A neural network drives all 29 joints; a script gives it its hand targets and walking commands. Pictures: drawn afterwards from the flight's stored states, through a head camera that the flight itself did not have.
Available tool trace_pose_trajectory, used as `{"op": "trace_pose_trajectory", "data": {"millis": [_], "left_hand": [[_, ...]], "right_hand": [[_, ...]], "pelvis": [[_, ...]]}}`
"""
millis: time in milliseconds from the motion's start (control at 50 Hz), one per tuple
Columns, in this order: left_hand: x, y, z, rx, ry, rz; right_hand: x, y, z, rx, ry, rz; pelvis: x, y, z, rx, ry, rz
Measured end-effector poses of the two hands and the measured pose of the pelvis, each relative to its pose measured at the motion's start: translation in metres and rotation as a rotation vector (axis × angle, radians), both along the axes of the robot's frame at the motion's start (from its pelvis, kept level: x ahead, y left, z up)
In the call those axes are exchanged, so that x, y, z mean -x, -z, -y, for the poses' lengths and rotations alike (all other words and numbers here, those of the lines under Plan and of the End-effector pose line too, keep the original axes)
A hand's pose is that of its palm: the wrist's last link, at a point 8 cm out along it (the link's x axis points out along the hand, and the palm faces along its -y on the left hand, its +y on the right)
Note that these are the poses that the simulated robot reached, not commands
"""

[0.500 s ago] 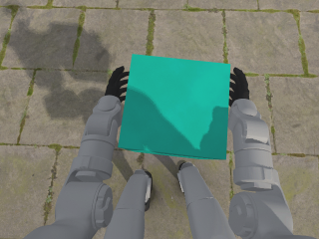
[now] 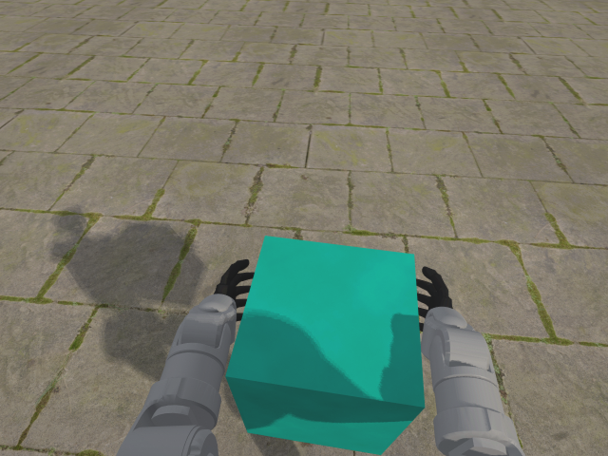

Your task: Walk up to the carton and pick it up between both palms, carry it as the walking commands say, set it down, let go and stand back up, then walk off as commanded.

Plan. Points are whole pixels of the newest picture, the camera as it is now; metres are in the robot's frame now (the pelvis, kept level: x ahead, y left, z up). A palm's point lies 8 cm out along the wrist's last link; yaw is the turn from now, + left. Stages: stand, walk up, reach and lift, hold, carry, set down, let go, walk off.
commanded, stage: reach and lift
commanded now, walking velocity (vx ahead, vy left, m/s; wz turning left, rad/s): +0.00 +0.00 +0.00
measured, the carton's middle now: (325, 349) +0.29 -0.04 -0.03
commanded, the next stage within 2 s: hold in 2.00 s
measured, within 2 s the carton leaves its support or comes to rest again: neither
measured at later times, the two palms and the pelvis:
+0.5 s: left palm (206, 323) +0.31 +0.13 +0.03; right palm (432, 320) +0.28 -0.17 +0.05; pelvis +0.02 +0.01 +0.01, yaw -2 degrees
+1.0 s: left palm (191, 332) +0.29 +0.15 +0.04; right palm (416, 308) +0.30 -0.16 +0.05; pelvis -0.01 -0.01 +0.01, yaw +0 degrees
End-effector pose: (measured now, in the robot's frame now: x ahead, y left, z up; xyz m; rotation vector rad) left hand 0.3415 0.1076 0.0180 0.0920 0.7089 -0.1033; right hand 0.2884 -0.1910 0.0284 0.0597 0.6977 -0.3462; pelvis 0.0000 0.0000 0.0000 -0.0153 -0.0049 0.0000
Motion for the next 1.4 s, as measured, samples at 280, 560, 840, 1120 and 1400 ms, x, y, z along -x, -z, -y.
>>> {"op": "trace_pose_trajectory", "data": {"millis": [280,560,840,1120,1400], "left_hand": [[0.016,-0.011,-0.004,0.036,-0.033,0.001],[0.038,-0.016,-0.027,0.036,-0.132,0.003],[0.051,-0.021,-0.042,0.014,-0.210,0.005],[0.047,-0.021,-0.039,0.026,-0.218,-0.001],[0.051,-0.020,-0.038,0.023,-0.210,-0.003]], "right_hand": [[0.012,-0.016,-0.004,-0.003,0.006,0.013],[0.009,-0.020,-0.024,-0.003,-0.093,0.014],[-0.005,-0.020,-0.037,0.003,-0.196,0.011],[-0.009,-0.020,-0.034,0.016,-0.206,0.006],[-0.004,-0.020,-0.033,0.008,-0.195,0.005]], "pelvis": [[-0.034,-0.013,-0.009,-0.004,0.020,0.051],[-0.016,-0.011,-0.009,-0.009,0.029,0.103],[0.003,-0.007,0.004,-0.011,0.002,0.112],[0.011,-0.005,0.018,-0.010,0.001,0.108],[0.004,-0.007,0.015,-0.008,-0.005,0.109]]}}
